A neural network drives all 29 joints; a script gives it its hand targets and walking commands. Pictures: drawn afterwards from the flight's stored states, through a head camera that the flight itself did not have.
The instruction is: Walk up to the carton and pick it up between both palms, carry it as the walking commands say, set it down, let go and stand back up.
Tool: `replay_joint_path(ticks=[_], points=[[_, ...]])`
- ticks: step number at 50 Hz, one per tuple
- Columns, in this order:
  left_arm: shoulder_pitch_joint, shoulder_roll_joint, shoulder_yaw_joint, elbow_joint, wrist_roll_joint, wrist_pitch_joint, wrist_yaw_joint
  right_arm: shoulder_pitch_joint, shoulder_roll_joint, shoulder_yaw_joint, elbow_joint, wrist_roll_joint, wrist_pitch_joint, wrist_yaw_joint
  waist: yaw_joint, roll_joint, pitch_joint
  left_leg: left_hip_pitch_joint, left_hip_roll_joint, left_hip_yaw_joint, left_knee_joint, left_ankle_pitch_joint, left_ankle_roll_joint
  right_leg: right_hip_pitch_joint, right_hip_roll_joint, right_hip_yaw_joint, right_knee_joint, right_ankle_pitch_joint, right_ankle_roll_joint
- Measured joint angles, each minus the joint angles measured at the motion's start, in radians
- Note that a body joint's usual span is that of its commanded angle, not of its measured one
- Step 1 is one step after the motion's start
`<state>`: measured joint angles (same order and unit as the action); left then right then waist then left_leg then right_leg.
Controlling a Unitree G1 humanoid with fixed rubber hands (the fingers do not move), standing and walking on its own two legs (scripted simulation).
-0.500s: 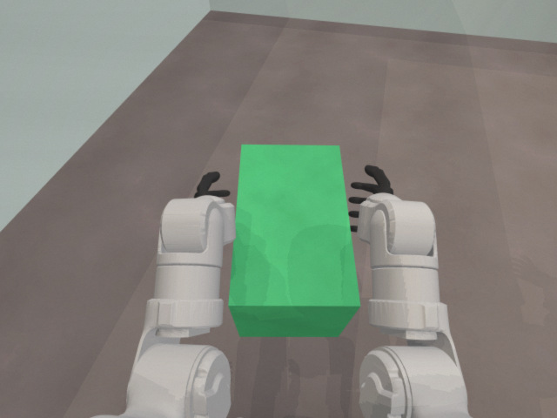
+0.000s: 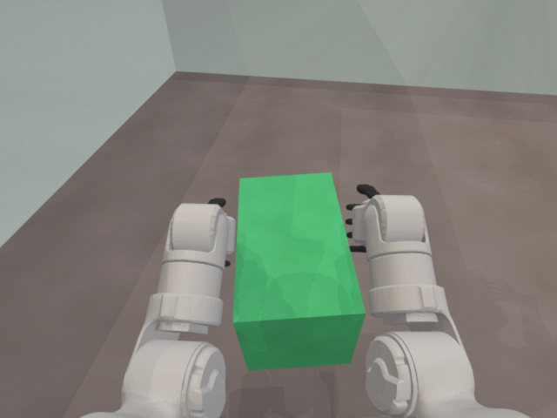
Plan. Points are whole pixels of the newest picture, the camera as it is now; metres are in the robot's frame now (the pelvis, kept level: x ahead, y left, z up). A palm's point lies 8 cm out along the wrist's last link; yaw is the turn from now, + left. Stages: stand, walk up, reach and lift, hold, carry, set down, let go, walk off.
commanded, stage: carry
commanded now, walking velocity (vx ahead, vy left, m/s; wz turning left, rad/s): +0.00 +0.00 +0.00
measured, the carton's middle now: (291, 265) +0.37 -0.01 +0.03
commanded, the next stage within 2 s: none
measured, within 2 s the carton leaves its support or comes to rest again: neither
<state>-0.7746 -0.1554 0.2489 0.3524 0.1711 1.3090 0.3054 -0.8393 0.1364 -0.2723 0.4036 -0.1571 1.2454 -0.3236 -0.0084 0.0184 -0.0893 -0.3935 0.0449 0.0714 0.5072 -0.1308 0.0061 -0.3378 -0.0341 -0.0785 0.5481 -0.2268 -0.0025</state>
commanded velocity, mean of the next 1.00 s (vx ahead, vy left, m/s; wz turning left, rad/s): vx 0.00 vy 0.00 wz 0.00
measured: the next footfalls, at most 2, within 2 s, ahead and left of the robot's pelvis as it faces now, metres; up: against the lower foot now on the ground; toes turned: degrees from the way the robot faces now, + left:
none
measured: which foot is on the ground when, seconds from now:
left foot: down 0.00-1.00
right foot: down 0.00-1.00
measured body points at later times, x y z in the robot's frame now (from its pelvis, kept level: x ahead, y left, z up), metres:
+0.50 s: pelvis +0.01 -0.01 +0.00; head +0.00 -0.02 +0.45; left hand +0.36 +0.10 +0.10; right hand +0.37 -0.14 +0.11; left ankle +0.08 +0.12 -0.73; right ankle +0.04 -0.12 -0.73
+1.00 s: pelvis +0.01 -0.01 +0.00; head +0.00 -0.01 +0.45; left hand +0.36 +0.10 +0.10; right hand +0.37 -0.14 +0.11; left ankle +0.08 +0.12 -0.73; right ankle +0.04 -0.12 -0.73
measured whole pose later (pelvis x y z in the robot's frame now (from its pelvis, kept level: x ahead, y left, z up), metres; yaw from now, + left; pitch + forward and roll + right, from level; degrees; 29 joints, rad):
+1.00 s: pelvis +0.01 -0.01 +0.00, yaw -1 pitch +2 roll +0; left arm -0.63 -0.19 0.21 0.25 0.16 1.22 0.33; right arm -0.68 0.18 -0.25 0.29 -0.16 1.14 -0.31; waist 0.00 0.01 -0.10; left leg -0.41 0.07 0.08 0.54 -0.16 -0.01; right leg -0.36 -0.02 -0.08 0.58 -0.26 -0.02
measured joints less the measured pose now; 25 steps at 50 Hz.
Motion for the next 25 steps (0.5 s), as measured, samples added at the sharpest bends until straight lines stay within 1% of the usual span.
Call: replay_joint_path(ticks=[10,25], points=[[0.02,-0.012,-0.008,-0.042,-0.008,-0.007,0.024,0.027,0.004,0.005,-0.043,0.005,-0.014,0.008,0.001,0.002,0.024,-0.011,0.009,0.003,0.008,-0.006,-0.008,-0.015,0.007,0.002,0.012,-0.007,-0.007],[0.062,-0.023,-0.016,-0.087,-0.012,-0.036,0.035,0.068,0.02,0.011,-0.085,0.004,-0.046,0.008,0.003,-0.003,0.028,-0.019,0.017,0.008,0.032,-0.028,-0.016,-0.027,0.01,0.005,0.038,-0.029,-0.013]])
